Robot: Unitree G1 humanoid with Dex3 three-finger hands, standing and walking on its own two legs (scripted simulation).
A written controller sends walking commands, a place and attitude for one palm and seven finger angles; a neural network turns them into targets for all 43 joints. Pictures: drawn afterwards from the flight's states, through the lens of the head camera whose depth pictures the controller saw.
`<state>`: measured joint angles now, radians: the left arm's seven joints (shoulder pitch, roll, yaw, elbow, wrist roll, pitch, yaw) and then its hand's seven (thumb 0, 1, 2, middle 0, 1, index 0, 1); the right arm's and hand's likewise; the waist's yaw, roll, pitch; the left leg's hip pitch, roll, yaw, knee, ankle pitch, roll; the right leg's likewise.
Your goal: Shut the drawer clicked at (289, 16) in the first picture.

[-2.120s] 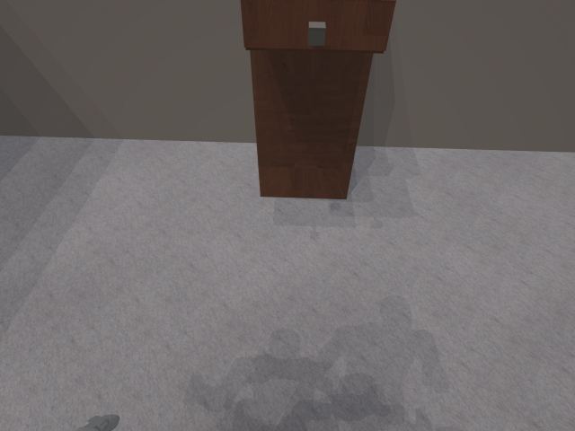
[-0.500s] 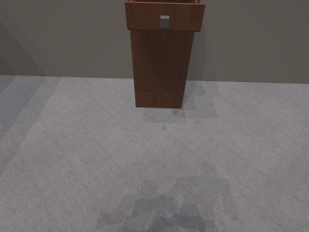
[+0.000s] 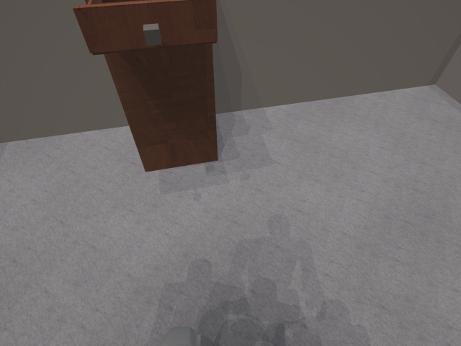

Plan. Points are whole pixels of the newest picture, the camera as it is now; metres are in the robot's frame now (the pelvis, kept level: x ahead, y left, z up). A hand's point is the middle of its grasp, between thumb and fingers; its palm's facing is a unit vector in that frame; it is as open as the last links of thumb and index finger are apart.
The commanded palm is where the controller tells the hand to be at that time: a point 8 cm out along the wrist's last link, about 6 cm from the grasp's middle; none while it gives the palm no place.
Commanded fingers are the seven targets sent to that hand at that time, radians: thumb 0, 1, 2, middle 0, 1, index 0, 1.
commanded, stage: walk to a spot facing it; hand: left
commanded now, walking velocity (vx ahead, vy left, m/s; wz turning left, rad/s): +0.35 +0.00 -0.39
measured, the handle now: (152, 31) +0.86 +0.30 +0.14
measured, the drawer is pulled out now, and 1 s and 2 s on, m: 0.28 0.28 0.28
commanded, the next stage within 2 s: none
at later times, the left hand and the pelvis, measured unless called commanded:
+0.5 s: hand (121, 274) +0.29 +0.29 -0.18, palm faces -0.16 -0.97 -0.18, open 7.4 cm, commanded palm none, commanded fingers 0.00 0.90 0.90 -0.20 -0.30 -0.20 -0.30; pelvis +0.21 +0.09 +0.00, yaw -15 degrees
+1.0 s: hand (196, 203) +0.50 +0.15 -0.18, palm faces -0.50 -0.84 -0.20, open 7.4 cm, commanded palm none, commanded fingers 0.00 0.90 0.90 -0.20 -0.30 -0.20 -0.30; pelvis +0.31 +0.05 -0.02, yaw -32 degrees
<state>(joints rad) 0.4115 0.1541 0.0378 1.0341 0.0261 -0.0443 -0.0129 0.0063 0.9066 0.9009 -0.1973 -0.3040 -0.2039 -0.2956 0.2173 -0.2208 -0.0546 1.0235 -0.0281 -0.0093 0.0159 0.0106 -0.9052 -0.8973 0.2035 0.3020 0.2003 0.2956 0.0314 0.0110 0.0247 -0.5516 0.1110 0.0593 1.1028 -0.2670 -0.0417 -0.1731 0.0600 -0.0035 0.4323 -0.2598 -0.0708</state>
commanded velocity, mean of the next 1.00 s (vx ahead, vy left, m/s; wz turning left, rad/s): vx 0.13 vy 0.00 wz -0.56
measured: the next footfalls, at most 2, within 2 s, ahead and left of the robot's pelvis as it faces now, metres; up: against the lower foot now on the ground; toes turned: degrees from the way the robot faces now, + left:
left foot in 0.28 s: +0.27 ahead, +0.16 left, +0.00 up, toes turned -1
right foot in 0.88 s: +0.35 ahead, -0.07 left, +0.00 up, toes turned -35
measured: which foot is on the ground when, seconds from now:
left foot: up 0.00-0.26, down 0.28-0.88, up 0.90-1.00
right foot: down 0.00-0.28, up 0.30-0.86, down 0.88-1.00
